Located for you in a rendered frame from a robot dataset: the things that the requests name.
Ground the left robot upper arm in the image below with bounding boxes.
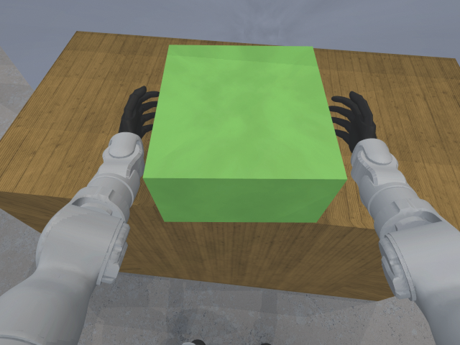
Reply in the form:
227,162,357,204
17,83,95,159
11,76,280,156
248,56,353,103
0,204,130,345

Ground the robot right forearm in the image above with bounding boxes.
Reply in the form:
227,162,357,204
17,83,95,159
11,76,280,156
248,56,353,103
351,138,460,240

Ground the pedestal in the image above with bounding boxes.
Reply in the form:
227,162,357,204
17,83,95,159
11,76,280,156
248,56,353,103
0,31,460,301

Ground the robot left forearm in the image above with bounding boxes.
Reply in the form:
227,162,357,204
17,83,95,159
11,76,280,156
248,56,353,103
35,132,145,268

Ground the right robot hand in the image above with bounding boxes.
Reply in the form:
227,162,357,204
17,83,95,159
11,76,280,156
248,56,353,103
329,91,377,153

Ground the left robot hand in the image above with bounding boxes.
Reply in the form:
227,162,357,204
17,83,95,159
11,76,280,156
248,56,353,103
119,86,160,139

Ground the right robot upper arm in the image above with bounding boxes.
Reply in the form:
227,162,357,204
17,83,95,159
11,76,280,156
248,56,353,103
379,221,460,345

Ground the carton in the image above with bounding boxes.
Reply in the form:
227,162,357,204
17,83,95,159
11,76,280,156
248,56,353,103
143,45,348,223

